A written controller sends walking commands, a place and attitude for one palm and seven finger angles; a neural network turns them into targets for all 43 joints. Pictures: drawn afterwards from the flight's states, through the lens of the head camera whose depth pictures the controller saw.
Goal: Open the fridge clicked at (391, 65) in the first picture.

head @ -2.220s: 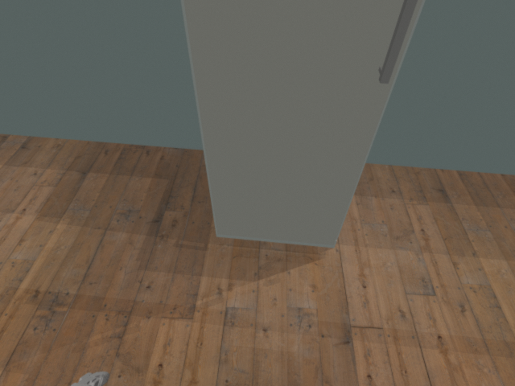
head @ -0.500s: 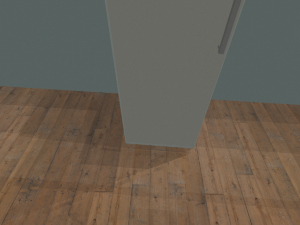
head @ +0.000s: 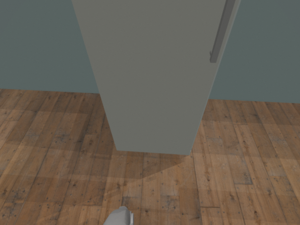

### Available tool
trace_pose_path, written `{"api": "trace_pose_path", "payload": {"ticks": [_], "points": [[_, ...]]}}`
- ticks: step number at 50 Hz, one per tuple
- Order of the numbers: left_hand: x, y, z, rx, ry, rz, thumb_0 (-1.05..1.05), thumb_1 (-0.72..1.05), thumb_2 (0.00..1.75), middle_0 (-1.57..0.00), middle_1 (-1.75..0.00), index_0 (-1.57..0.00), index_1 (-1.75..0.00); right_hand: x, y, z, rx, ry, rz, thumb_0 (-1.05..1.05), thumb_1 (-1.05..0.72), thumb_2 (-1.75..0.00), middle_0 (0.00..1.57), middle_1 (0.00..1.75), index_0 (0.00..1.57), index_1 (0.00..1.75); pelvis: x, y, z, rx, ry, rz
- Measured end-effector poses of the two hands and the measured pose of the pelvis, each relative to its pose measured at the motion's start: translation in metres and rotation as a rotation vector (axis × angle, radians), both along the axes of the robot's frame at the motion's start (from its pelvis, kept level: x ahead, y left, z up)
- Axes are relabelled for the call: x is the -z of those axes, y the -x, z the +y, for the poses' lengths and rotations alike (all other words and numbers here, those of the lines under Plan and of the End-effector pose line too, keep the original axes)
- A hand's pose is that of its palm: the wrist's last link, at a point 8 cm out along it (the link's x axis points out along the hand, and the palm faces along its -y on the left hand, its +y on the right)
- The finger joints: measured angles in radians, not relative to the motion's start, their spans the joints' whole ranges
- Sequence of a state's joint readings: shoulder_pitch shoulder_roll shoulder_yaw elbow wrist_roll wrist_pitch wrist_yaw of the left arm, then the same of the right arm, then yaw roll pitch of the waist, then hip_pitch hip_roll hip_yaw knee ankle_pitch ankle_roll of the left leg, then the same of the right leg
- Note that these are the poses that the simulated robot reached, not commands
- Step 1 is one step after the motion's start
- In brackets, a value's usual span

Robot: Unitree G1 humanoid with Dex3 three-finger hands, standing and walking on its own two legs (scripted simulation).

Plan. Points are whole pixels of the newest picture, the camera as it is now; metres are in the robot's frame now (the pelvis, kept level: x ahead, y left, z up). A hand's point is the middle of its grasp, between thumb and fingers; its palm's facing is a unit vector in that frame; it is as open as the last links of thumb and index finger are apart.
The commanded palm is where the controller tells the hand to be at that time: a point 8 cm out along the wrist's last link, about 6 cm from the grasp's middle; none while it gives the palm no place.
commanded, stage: take the last steps up to it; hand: right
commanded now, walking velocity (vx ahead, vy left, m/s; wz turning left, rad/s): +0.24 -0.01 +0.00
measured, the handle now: (221, 23) +0.65 -0.17 +0.23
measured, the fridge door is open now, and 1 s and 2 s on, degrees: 0 0 0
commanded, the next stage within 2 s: come to a stop and stand still in 0.18 s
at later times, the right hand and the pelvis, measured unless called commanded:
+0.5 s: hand (218, 220) +0.19 -0.20 -0.20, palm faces +0.07 +0.98 -0.18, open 7.2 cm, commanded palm none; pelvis +0.16 -0.01 -0.02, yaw +0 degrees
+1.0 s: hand out of the picture +0.16 -0.16 -0.17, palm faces +0.02 +0.97 -0.23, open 7.3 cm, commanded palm none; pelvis +0.12 +0.02 -0.01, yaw +1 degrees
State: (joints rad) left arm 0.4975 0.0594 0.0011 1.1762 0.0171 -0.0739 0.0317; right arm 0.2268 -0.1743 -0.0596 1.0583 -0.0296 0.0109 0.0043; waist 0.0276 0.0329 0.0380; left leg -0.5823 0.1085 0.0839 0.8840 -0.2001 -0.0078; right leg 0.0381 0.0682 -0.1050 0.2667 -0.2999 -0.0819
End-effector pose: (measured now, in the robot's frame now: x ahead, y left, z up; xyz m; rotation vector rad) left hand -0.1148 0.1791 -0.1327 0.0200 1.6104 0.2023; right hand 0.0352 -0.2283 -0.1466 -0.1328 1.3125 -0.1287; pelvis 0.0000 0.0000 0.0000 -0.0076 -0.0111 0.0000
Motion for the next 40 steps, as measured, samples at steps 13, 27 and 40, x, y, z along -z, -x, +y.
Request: {"api": "trace_pose_path", "payload": {"ticks": [13,27,40], "points": [[0.031,-0.138,0.043,0.034,-0.025,-0.025,0.01,0.9,0.9,-0.2,-0.3,-0.2,-0.3,0.006,-0.16,0.028,-0.013,0.008,-0.206,0.0,-0.92,-0.9,0.19,0.3,0.2,0.3,0.021,-0.108,0.018,0.024,-0.033,-0.027],[0.004,-0.357,0.033,0.172,-0.132,-0.416,0.01,0.92,0.9,-0.2,-0.3,-0.2,-0.29,0.019,-0.149,-0.021,0.063,0.015,0.02,0.0,-0.93,-0.9,0.19,0.3,0.2,0.3,0.014,-0.167,-0.017,-0.003,-0.029,-0.025],[0.015,-0.345,0.053,0.121,-0.091,-0.434,0.01,0.9,0.9,-0.2,-0.3,-0.2,-0.3,-0.004,-0.141,-0.02,0.014,0.099,0.003,0.0,-0.91,-0.9,0.19,0.3,0.2,0.3,0.012,-0.14,0.002,-0.035,-0.008,-0.014]]}}
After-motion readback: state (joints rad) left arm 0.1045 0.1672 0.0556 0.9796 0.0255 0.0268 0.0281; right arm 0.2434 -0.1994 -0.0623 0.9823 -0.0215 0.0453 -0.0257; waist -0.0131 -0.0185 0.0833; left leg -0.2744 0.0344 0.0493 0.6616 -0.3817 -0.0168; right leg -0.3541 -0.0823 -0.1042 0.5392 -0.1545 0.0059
